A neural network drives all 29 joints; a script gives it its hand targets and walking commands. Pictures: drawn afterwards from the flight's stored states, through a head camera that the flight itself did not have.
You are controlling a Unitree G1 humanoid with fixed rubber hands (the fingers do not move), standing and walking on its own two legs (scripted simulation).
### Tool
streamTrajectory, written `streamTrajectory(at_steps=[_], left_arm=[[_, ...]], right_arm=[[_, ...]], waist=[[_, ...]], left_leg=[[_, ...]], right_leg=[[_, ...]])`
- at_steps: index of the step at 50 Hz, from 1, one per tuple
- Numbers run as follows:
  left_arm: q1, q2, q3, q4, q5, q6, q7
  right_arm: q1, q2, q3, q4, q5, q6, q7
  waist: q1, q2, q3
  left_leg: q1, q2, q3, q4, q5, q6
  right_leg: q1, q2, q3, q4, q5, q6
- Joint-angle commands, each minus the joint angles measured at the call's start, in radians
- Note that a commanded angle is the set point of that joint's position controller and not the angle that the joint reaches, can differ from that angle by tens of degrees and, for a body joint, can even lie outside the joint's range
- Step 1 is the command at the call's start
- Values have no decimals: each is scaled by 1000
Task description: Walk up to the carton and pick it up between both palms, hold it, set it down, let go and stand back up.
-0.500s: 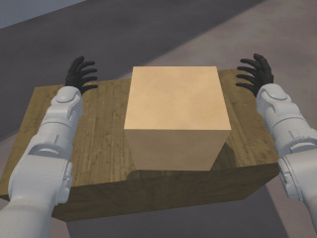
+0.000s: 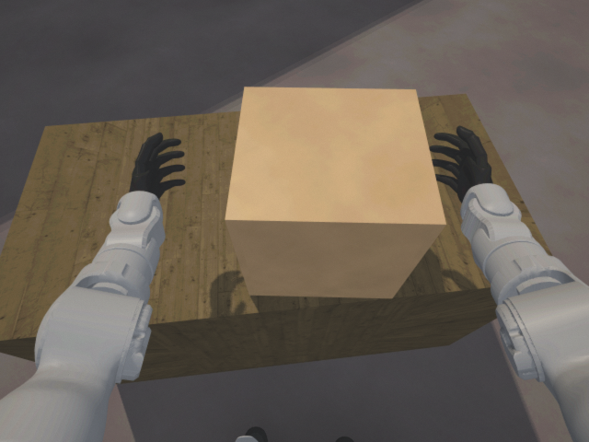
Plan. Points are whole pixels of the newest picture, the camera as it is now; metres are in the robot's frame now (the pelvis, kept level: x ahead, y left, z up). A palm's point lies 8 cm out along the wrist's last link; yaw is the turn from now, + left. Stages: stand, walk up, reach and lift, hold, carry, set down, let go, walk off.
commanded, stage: reach and lift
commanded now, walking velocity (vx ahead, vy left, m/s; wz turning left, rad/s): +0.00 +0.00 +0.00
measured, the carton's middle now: (324, 202) +0.49 -0.02 -0.04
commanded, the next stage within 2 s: none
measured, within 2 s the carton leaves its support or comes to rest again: neither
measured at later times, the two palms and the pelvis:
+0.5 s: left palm (177, 209) +0.45 +0.21 -0.01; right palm (460, 209) +0.45 -0.23 -0.01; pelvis -0.02 +0.00 -0.04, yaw -2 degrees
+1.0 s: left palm (199, 203) +0.46 +0.18 +0.00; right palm (441, 198) +0.46 -0.19 +0.01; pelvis -0.01 +0.01 -0.03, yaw -2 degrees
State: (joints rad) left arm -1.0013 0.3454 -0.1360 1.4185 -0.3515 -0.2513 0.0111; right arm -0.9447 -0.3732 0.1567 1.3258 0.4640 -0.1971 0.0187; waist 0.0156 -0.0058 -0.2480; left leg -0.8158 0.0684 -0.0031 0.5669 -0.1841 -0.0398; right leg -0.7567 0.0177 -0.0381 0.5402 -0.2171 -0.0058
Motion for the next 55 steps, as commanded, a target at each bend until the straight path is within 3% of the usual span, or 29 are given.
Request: streamTrajectory(at_steps=[1,3,7,9,10,13,16,19,24,26,28,31,32,35,39,41,42,45,55], left_arm=[[-517,179,21,-163,-15,-109,12],[-517,170,3,-119,-35,-127,8],[-532,152,-22,-61,-48,-161,5],[-522,162,-15,-52,-63,-180,5],[-530,163,-26,-61,-63,-191,6],[-520,164,-8,-86,-50,-197,7],[-478,168,14,-56,-55,-180,3],[-479,166,4,-56,-76,-188,-3],[-486,170,20,-119,-69,-196,4],[-504,160,25,-124,-48,-187,7],[-511,149,37,-135,-38,-183,12],[-483,129,48,-102,-33,-177,12],[-488,128,44,-83,-42,-176,12],[-512,111,36,-67,-37,-185,18],[-504,88,78,-50,-7,-197,12],[-522,67,62,-46,13,-204,18],[-545,45,36,-67,7,-209,34],[-534,-2,42,-63,12,-207,54],[-510,4,154,-79,107,-224,80]], right_arm=[[-499,-228,-31,-163,10,-107,-5],[-510,-230,-20,-131,8,-122,-5],[-506,-231,-11,-64,20,-155,2],[-517,-226,6,-96,31,-172,9],[-512,-225,6,-90,32,-179,9],[-505,-233,17,-97,42,-194,16],[-504,-235,27,-89,40,-189,12],[-516,-198,60,-106,61,-174,14],[-526,-192,31,-193,38,-181,1],[-527,-191,13,-153,27,-171,-5],[-524,-181,11,-140,29,-170,-3],[-534,-169,12,-145,1,-170,-2],[-547,-159,12,-153,2,-171,-5],[-555,-144,-11,-129,-27,-170,-14],[-547,-107,-29,-104,-57,-179,-32],[-557,-108,-48,-64,-69,-190,-33],[-595,-148,-91,-142,-89,-204,-26],[-580,-93,-96,-93,-120,-192,-22],[-547,-30,-98,-115,-148,-205,-43]], waist=[[4,43,-823],[-13,30,-845],[-9,50,-855],[6,20,-892],[-7,23,-922],[6,35,-966],[14,-27,-911],[16,-53,-894],[17,-63,-984],[8,-24,-964],[22,-13,-954],[23,-59,-919],[31,-62,-915],[11,-68,-897],[10,-63,-887],[3,-19,-864],[-17,9,-887],[-6,15,-869],[30,-4,-888]], left_leg=[[483,-47,37,108,415,-33],[439,-52,45,133,413,-30],[394,-47,52,180,377,-43],[377,-52,55,192,375,-35],[370,-52,52,207,394,-37],[372,-51,60,225,414,-38],[303,-56,65,218,343,-24],[206,-62,74,218,293,-2],[194,-65,78,246,300,-5],[211,-65,78,239,296,-18],[230,-61,77,247,291,-18],[223,-65,69,245,294,-9],[206,-68,78,240,274,-7],[184,-65,69,237,255,-10],[145,-74,75,243,274,-11],[193,-68,78,229,271,-28],[268,-49,68,216,269,-47],[317,-42,55,232,299,-48],[260,-52,77,201,322,-32]], right_leg=[[158,31,-44,38,381,52],[128,28,-45,67,412,55],[44,33,-50,105,348,56],[32,39,-53,122,347,65],[29,35,-53,141,377,65],[17,40,-59,165,413,68],[37,41,-50,164,357,73],[68,31,-23,186,340,80],[116,35,-18,219,388,86],[98,35,-26,212,377,80],[62,38,-21,210,325,74],[68,41,-23,212,340,76],[75,36,-25,208,328,76],[80,34,-18,212,322,74],[144,30,-6,220,384,81],[102,34,-24,207,348,71],[12,51,-43,182,308,48],[-21,47,-46,168,276,33],[128,35,-12,166,371,46]])
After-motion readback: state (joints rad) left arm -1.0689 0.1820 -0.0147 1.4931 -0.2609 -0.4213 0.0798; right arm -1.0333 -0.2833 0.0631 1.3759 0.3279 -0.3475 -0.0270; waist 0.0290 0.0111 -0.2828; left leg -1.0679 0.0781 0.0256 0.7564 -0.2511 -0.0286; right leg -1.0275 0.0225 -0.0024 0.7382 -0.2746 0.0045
